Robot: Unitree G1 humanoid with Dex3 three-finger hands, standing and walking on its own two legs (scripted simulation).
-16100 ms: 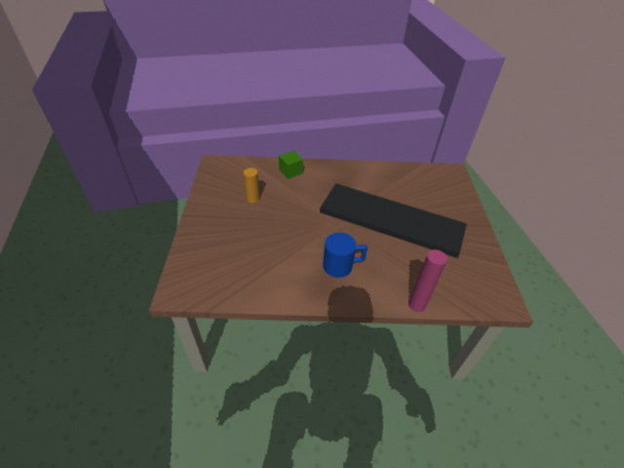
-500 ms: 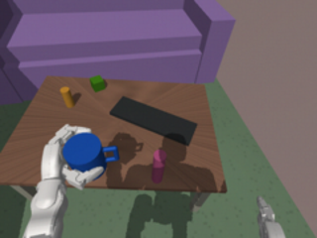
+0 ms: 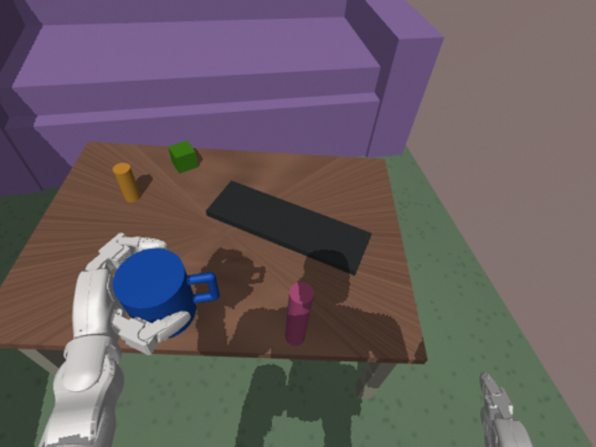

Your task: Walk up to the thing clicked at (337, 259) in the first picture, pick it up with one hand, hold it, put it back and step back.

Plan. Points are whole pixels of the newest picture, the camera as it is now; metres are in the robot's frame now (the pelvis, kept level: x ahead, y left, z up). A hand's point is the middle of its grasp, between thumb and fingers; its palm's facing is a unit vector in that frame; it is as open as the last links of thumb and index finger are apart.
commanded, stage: hold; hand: left
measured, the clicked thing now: (172, 292) +0.33 +0.16 +0.04
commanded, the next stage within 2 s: crouch in 1.24 s
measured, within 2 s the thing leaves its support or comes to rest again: neither
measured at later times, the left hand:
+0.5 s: hand (155, 283) +0.33 +0.17 +0.05, palm faces +0.15 -0.99 -0.01, open 11.2 cm
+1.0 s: hand (153, 282) +0.33 +0.18 +0.06, palm faces +0.14 -0.99 -0.02, open 11.2 cm
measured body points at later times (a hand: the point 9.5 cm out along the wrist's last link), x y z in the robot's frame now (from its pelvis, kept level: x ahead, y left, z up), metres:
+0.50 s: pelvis +0.00 +0.00 +0.00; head +0.04 +0.01 +0.45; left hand +0.32 +0.23 +0.06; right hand +0.15 -0.26 -0.03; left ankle +0.00 +0.11 -0.69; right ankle +0.02 -0.14 -0.69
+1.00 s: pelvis +0.00 +0.00 +0.00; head +0.04 +0.01 +0.45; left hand +0.32 +0.23 +0.06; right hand +0.16 -0.25 -0.03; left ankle +0.00 +0.11 -0.69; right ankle +0.02 -0.14 -0.69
